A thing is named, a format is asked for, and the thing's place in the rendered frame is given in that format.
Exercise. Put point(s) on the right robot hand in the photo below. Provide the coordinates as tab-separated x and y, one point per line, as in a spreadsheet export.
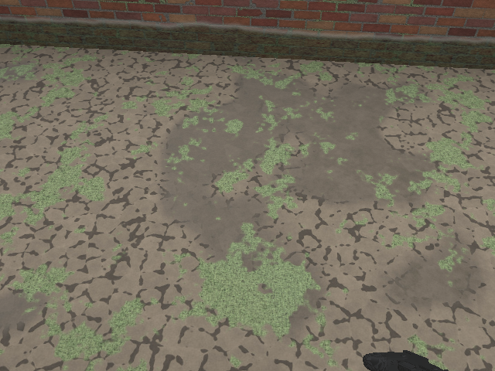
398	361

